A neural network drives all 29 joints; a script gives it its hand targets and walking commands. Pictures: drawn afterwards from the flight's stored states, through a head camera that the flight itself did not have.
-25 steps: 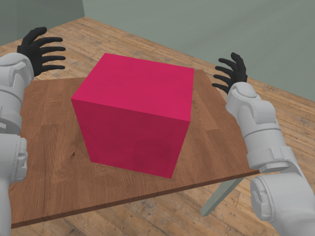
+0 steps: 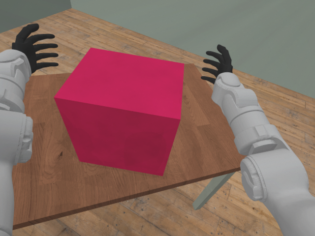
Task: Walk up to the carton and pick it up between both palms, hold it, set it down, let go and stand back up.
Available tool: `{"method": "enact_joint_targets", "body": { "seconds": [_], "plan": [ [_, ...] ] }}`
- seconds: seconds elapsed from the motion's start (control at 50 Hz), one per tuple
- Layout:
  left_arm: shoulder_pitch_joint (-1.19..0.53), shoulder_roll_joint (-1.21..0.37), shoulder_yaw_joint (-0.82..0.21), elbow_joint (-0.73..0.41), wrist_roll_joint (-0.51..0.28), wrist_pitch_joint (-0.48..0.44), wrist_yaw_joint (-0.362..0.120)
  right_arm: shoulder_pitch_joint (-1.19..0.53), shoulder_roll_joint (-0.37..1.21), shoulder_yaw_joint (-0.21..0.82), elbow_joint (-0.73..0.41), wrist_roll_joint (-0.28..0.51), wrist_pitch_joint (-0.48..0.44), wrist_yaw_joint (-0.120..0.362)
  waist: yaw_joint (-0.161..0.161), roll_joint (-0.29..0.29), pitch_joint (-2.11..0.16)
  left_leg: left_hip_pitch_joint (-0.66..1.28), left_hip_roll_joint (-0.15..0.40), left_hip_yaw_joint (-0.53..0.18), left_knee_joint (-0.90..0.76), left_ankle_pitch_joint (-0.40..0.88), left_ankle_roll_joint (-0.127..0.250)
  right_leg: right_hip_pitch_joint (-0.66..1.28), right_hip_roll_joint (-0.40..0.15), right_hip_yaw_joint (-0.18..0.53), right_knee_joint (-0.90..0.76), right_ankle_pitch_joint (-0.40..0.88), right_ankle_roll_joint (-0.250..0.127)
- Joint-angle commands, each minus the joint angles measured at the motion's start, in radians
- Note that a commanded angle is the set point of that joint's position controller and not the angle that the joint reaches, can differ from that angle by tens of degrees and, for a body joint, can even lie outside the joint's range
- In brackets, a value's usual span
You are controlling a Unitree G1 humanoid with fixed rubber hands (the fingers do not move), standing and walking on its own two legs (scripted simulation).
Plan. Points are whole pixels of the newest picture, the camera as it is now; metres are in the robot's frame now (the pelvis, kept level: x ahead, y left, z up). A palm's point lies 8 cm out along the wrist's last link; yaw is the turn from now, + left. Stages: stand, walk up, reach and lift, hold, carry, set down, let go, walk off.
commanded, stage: reach and lift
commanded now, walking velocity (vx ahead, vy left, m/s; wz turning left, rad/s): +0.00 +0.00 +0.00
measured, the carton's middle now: (128, 115) +0.46 -0.03 +0.03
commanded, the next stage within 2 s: none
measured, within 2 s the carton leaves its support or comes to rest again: neither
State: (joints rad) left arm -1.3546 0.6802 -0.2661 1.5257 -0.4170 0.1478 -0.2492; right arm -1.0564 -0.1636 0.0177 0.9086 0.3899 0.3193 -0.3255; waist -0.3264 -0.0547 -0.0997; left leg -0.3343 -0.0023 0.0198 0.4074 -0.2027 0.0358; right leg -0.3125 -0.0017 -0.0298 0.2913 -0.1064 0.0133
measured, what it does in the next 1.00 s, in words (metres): stands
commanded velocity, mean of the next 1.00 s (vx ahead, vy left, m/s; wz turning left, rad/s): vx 0.00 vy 0.00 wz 0.00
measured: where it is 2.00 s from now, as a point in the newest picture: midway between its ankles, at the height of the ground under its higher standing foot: outside the picture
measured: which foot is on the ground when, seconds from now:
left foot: down 0.00-1.00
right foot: down 0.00-1.00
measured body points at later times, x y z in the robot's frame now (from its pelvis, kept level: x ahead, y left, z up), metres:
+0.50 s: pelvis -0.01 +0.01 -0.01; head +0.05 +0.06 +0.43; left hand +0.51 +0.19 +0.10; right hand +0.40 -0.21 +0.10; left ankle -0.01 +0.09 -0.75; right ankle +0.02 -0.13 -0.75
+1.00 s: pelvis -0.01 +0.01 -0.02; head +0.05 +0.06 +0.43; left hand +0.51 +0.16 +0.10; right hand +0.40 -0.20 +0.09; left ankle -0.01 +0.09 -0.75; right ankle +0.02 -0.13 -0.75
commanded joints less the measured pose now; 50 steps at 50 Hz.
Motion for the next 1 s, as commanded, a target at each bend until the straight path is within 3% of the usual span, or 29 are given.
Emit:
{"method": "enact_joint_targets", "body": {
  "seconds": [0.0,0.3,0.48,0.52,0.66,0.78,0.98],
  "plan": [
    [-0.374,0.107,0.010,-0.102,-0.004,-0.072,0.008,-0.350,-0.103,-0.016,-0.120,-0.016,-0.069,-0.007,0.019,0.192,-0.455,0.178,-0.011,-0.022,0.002,0.222,0.002,0.188,0.003,-0.016,0.062,0.403,-0.053],
    [-0.319,0.014,0.002,-0.067,0.024,-0.200,0.053,-0.268,-0.034,-0.087,0.008,-0.111,-0.256,-0.013,0.024,0.261,-0.520,0.179,0.006,-0.034,0.089,0.236,-0.050,-0.002,0.012,-0.054,0.093,0.289,-0.054],
    [-0.286,-0.053,0.011,-0.061,0.064,-0.259,0.082,-0.242,0.000,-0.110,0.106,-0.132,-0.368,-0.006,0.036,0.293,-0.565,0.190,0.014,-0.040,0.158,0.345,-0.091,-0.083,0.029,-0.073,0.118,0.287,-0.047],
    [-0.290,-0.053,0.018,-0.079,0.061,-0.267,0.089,-0.244,0.007,-0.108,0.097,-0.135,-0.378,-0.009,0.035,0.275,-0.596,0.175,0.010,-0.036,0.166,0.339,-0.089,-0.075,0.029,-0.071,0.128,0.306,-0.040],
    [-0.293,-0.078,0.036,-0.068,0.087,-0.265,0.102,-0.262,0.020,-0.100,0.102,-0.128,-0.400,-0.014,0.048,0.294,-0.611,0.155,0.006,-0.027,0.183,0.341,-0.096,-0.088,0.029,-0.066,0.142,0.322,-0.035],
    [-0.298,-0.110,0.037,-0.040,0.097,-0.254,0.109,-0.282,0.046,-0.095,0.114,-0.133,-0.389,-0.027,0.048,0.255,-0.564,0.109,0.009,-0.027,0.159,0.235,-0.081,-0.099,0.028,-0.065,0.140,0.270,-0.029],
    [-0.305,-0.168,0.038,-0.051,0.107,-0.256,0.113,-0.298,0.084,-0.099,0.118,-0.143,-0.391,-0.033,0.047,0.250,-0.576,0.118,0.014,-0.031,0.164,0.265,-0.085,-0.113,0.029,-0.067,0.142,0.284,-0.031]
  ]
}}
